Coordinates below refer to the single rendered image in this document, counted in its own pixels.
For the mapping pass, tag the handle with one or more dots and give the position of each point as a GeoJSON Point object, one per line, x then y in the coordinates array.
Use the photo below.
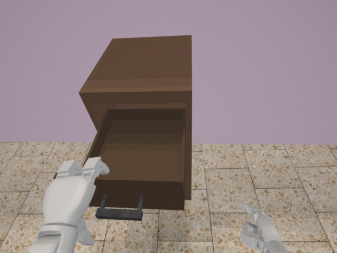
{"type": "Point", "coordinates": [120, 214]}

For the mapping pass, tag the robot left hand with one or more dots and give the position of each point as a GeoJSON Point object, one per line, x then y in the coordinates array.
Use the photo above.
{"type": "Point", "coordinates": [68, 196]}

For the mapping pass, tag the robot left forearm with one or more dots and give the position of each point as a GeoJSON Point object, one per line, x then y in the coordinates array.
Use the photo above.
{"type": "Point", "coordinates": [55, 238]}

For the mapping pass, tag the cabinet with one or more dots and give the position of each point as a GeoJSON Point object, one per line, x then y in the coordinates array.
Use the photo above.
{"type": "Point", "coordinates": [144, 73]}

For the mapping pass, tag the robot right hand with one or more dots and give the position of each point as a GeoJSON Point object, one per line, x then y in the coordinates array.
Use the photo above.
{"type": "Point", "coordinates": [256, 236]}

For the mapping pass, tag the drawer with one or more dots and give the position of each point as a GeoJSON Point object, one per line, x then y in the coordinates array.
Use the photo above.
{"type": "Point", "coordinates": [144, 150]}

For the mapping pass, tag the robot right forearm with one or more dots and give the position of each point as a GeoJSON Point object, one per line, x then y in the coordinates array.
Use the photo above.
{"type": "Point", "coordinates": [275, 246]}

